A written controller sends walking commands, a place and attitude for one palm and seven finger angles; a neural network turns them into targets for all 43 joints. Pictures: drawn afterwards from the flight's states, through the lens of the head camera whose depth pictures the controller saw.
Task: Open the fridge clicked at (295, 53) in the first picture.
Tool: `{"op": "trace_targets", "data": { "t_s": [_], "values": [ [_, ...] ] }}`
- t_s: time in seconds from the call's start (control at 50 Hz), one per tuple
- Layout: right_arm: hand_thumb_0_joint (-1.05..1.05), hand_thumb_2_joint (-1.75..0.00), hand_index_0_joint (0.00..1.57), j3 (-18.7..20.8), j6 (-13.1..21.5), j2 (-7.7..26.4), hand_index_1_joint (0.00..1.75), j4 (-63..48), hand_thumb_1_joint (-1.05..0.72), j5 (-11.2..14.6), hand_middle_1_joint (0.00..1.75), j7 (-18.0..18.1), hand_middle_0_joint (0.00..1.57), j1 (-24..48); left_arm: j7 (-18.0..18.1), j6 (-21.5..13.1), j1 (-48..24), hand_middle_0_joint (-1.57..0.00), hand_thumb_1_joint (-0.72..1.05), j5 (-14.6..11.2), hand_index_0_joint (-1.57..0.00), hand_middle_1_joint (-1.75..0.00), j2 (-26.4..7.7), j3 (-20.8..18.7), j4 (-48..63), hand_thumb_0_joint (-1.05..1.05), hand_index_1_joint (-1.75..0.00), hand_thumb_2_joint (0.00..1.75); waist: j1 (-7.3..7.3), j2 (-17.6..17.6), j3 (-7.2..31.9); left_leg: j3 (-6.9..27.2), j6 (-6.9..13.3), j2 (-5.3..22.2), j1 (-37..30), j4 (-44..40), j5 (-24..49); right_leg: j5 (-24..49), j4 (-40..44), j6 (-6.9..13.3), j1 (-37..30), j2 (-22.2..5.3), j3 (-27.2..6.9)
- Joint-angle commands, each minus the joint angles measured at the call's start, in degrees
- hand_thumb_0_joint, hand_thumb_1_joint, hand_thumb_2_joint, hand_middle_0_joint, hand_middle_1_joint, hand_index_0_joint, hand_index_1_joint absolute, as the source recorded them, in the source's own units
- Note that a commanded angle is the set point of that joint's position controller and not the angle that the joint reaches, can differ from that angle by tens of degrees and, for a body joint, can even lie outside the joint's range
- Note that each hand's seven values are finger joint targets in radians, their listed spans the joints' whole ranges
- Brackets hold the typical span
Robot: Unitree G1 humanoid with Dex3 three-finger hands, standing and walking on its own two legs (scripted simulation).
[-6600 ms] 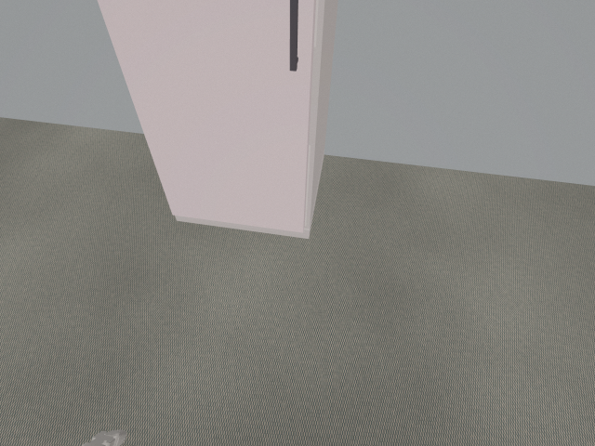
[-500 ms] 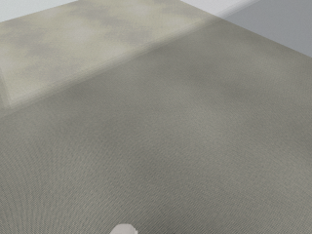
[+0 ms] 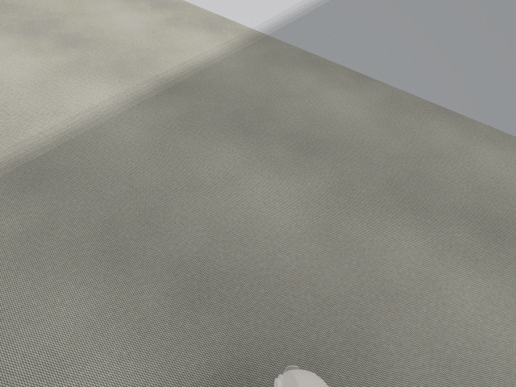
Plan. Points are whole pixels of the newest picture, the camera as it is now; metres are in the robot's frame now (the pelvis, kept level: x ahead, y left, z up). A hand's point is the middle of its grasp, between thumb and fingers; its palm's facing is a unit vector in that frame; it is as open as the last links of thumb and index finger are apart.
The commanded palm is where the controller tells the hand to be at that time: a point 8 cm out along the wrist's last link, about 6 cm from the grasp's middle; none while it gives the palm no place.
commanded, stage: turn to face it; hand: right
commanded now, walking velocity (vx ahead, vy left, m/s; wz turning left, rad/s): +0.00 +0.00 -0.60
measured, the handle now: out of the picture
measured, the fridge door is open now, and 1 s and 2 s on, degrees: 0 0 0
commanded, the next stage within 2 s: none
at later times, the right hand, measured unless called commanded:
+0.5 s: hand out of the picture -0.03 -0.28 -0.18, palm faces +0.37 +0.89 -0.26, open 7.4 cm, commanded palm none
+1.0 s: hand out of the picture +0.01 -0.25 -0.15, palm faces +0.58 +0.77 -0.28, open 7.4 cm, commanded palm none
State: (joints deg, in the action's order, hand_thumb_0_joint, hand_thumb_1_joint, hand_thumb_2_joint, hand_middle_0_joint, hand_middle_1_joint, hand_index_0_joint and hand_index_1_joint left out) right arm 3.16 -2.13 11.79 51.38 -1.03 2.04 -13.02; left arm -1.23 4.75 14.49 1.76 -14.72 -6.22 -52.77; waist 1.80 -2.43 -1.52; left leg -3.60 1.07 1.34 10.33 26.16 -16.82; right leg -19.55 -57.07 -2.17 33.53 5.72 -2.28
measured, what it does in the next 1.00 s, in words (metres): steps on the spot, turning right: right foot, then left foot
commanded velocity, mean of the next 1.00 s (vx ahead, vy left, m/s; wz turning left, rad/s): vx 0.00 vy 0.00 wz -0.60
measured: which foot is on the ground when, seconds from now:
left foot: down 0.00-0.34, up 0.36-0.78, down 0.80-1.00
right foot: up 0.00-0.32, down 0.34-0.80, up 0.82-1.00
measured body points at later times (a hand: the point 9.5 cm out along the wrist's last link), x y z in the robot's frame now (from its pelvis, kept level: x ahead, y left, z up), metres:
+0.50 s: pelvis +0.01 -0.05 -0.01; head +0.05 -0.10 +0.44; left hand +0.22 +0.15 -0.12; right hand -0.04 -0.33 -0.16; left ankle +0.02 +0.11 -0.66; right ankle -0.04 -0.14 -0.74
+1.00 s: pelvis +0.04 -0.03 +0.00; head +0.09 -0.03 +0.44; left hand +0.24 +0.15 -0.16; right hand -0.02 -0.29 -0.13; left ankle +0.11 +0.07 -0.74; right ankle -0.06 -0.12 -0.66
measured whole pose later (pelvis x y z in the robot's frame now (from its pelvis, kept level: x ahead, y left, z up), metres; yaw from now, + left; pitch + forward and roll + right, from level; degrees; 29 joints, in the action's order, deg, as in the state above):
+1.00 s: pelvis +0.04 -0.03 +0.00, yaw -39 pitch -1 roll -1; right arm 1.1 -0.4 10.5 48.2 -1.5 1.5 -10.1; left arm -1.9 5.1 12.2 1.3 -15.3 -5.0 -53.4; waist 2.3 -2.1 -5.2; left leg -10.3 -0.2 6.4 12.5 30.7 -17.0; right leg -23.9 -65.2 -3.9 27.9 -0.5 0.7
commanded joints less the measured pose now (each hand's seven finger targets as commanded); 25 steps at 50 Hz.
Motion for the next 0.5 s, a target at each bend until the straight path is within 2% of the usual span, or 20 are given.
{"op": "trace_targets", "data": {
  "t_s": [0.0,0.06,0.08,0.12,0.22,0.24,0.26,0.28,0.3,0.32,0.34,0.36,0.38,0.4,0.42,0.46,0.48],
  "values": [
    [0.00,-0.90,0.20,1.19,3.09,7.98,0.30,-5.49,-0.90,0.00,0.30,0.10,0.20,3.69,-0.59,-1.42,-0.99,-0.20,0.90,-0.43,-0.20,-0.30,-3.69,-0.37,4.21,0.00,-0.30,0.90,0.65,9.89,-1.50,3.71,4.48,15.48,-0.97,-7.54,23.70,1.50,-12.18,-2.33,3.10,-6.36,1.65],
    [0.00,-0.90,0.20,1.41,2.94,9.67,0.30,-3.50,-0.90,-0.17,0.30,0.00,0.20,-2.48,-0.51,-1.20,-5.61,-0.20,0.90,-0.37,-0.20,-0.30,-3.53,0.31,5.16,0.00,-0.30,0.90,-2.29,11.26,0.63,2.46,5.15,16.75,-7.41,-4.83,30.95,-1.31,-7.36,-3.18,3.40,-7.24,3.33],
    [0.00,-0.90,0.20,1.50,2.89,9.82,0.30,-2.97,-0.90,-0.27,0.30,-0.05,0.20,-3.79,-0.56,-1.18,-7.27,-0.20,0.90,-0.43,-0.20,-0.30,-3.23,0.43,5.45,0.00,-0.30,0.90,-3.05,12.35,0.29,1.93,4.94,17.01,-8.45,-4.34,33.27,-2.28,-5.44,-3.24,3.28,-7.43,4.13],
    [0.00,-0.90,0.20,1.57,2.58,10.97,0.30,-2.58,-0.90,-0.47,0.30,-0.12,0.20,-5.52,-0.63,-1.09,-9.83,-0.20,0.90,-0.52,-0.20,-0.30,-3.31,0.93,5.76,0.00,-0.30,0.90,-4.05,13.52,0.03,0.94,4.99,17.49,-8.41,-3.50,35.53,-3.59,-1.60,-3.13,0.92,-7.60,5.32],
    [0.00,-0.90,0.20,2.45,1.91,13.31,0.30,-2.20,-0.90,-0.78,0.30,-0.32,0.20,-6.06,-0.80,-1.92,-12.56,-0.20,0.90,-0.94,-0.20,-0.30,-2.94,1.91,6.37,0.00,-0.30,0.90,-5.26,17.65,1.97,-2.36,4.29,18.33,-9.73,0.23,39.09,-4.99,13.38,-1.50,-7.18,-6.61,9.58],
    [0.00,-0.90,0.20,2.65,1.83,13.65,0.30,-2.10,-0.90,-0.80,0.30,-0.31,0.20,-5.80,-0.69,-2.20,-11.89,-0.20,0.90,-1.01,-0.20,-0.30,-3.17,1.90,6.32,0.00,-0.30,0.90,-4.99,17.42,3.20,-2.78,4.03,18.66,-10.35,1.87,39.99,-4.35,16.83,-0.99,-9.27,-6.35,10.10],
    [0.00,-0.90,0.20,2.81,1.78,13.79,0.30,-2.05,-0.90,-0.66,0.30,-0.40,0.20,-5.21,-0.53,-2.48,-10.43,-0.20,0.90,-0.95,-0.20,-0.30,-3.64,1.82,6.19,0.00,-0.30,0.90,-3.97,16.92,4.25,-4.27,3.06,18.37,-10.32,4.30,40.53,-1.62,21.25,-0.59,-12.02,-5.79,11.06],
    [0.00,-0.90,0.20,2.86,1.77,13.93,0.30,-2.09,-0.90,-0.31,0.30,-0.53,0.20,-4.33,-0.46,-2.81,-7.83,-0.20,0.90,-0.78,-0.20,-0.30,-4.91,1.45,5.88,0.00,-0.30,0.90,-2.34,15.68,5.89,-6.36,1.26,17.54,-9.19,9.56,40.28,3.66,28.34,-0.02,-17.32,-5.41,11.03],
    [0.00,-0.90,0.20,2.88,1.78,13.16,0.30,-2.85,-0.90,0.23,0.30,-0.79,0.20,-4.29,-0.28,-3.44,-3.38,-0.20,0.90,-0.43,-0.20,-0.30,-8.19,0.52,4.99,0.00,-0.30,0.90,0.34,9.54,9.64,-7.54,-1.46,16.79,-0.71,20.01,35.05,16.79,33.96,2.13,-30.48,-8.68,7.81],
    [0.00,-0.90,0.20,2.32,1.90,9.53,0.30,-5.50,-0.90,0.66,0.30,-1.40,0.20,-3.28,0.11,-4.05,1.43,-0.20,0.90,-0.27,-0.20,-0.30,-15.29,-1.43,4.40,0.00,-0.30,0.90,3.09,-9.55,13.40,-8.47,-5.98,8.87,19.57,33.90,-1.48,43.27,32.23,9.89,-45.93,-24.72,-12.19],
    [0.00,-0.90,0.20,1.31,1.54,8.20,0.30,-7.46,-0.90,0.20,0.30,-1.13,0.20,0.20,0.36,-3.74,5.35,-0.20,0.90,-1.42,-0.20,-0.30,-17.58,-1.87,2.71,0.00,-0.30,0.90,4.22,-12.64,14.03,-2.51,-6.63,6.68,25.69,41.05,-21.18,60.92,31.12,15.53,-45.72,-31.32,-16.83],
    [0.00,-0.90,0.20,1.55,0.77,8.28,0.30,-7.17,-0.90,0.20,0.30,-0.42,0.20,3.13,1.12,-3.99,5.19,-0.20,0.90,-1.51,-0.20,-0.30,-15.85,-1.64,1.98,0.00,-0.30,0.90,4.63,-12.58,13.02,1.76,-6.66,7.50,25.75,43.09,-19.65,59.17,30.74,15.50,-41.55,-29.65,-14.99],
    [0.00,-0.90,0.20,1.78,0.86,8.44,0.30,-6.86,-0.90,0.44,0.30,-0.56,0.20,4.66,1.66,-3.98,1.77,-0.20,0.90,-1.17,-0.20,-0.30,-14.11,-1.27,3.00,0.00,-0.30,0.90,3.47,-10.62,9.72,2.65,-6.88,7.44,26.17,43.80,-16.91,53.36,31.05,14.68,-37.53,-26.77,-12.78],
    [0.00,-0.90,0.20,1.95,0.85,8.34,0.30,-6.02,-0.90,0.39,0.30,-0.96,0.20,4.46,1.75,-4.05,-2.26,-0.20,0.90,-0.83,-0.20,-0.30,-12.19,-0.65,4.07,0.00,-0.30,0.90,1.71,-8.64,6.20,2.83,-7.03,7.34,25.16,43.09,-13.51,48.98,32.04,12.85,-33.02,-23.68,-9.65],
    [0.00,-0.90,0.20,2.10,0.75,8.18,0.30,-5.26,-0.90,0.26,0.30,-1.25,0.20,3.22,1.67,-4.19,-5.07,-0.20,0.90,-0.70,-0.20,-0.30,-10.80,-0.12,5.06,0.00,-0.30,0.90,0.06,-7.32,4.59,2.50,-7.15,6.78,23.28,42.10,-10.51,45.73,32.71,11.27,-30.08,-21.00,-7.65],
    [0.00,-0.90,0.20,2.05,0.46,7.87,0.30,-4.58,-0.90,0.21,0.30,-1.54,0.20,1.82,1.50,-4.42,-6.56,-0.20,0.90,-0.76,-0.20,-0.30,-10.51,0.11,5.64,0.00,-0.30,0.90,-1.06,-6.93,3.95,2.18,-7.47,5.68,21.10,38.95,-7.45,42.43,34.03,10.29,-27.70,-18.65,-6.14],
    [0.00,-0.90,0.20,2.07,0.38,8.03,0.30,-4.63,-0.90,0.14,0.30,-1.60,0.20,1.77,1.43,-4.44,-6.41,-0.20,0.90,-0.81,-0.20,-0.30,-10.35,0.11,5.78,0.00,-0.30,0.90,-1.04,-6.54,4.02,2.14,-7.46,5.33,20.14,37.66,-6.52,40.08,34.65,10.30,-26.96,-18.19,-6.67]
  ]
}}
